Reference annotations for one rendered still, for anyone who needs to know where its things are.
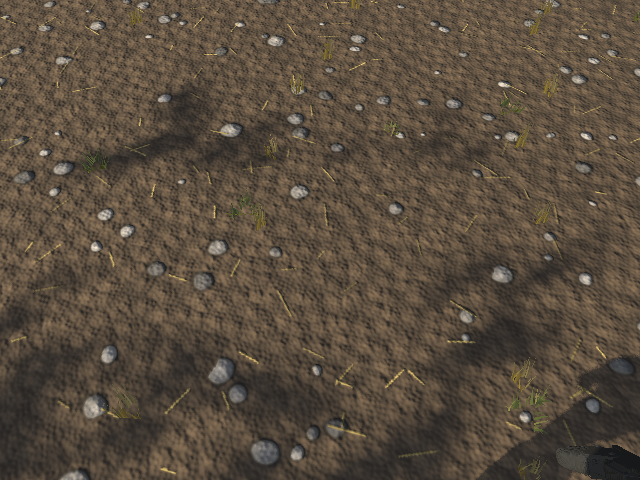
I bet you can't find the right robot hand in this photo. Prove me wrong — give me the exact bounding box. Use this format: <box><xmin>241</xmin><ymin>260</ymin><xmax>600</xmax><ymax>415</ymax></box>
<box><xmin>556</xmin><ymin>445</ymin><xmax>640</xmax><ymax>480</ymax></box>

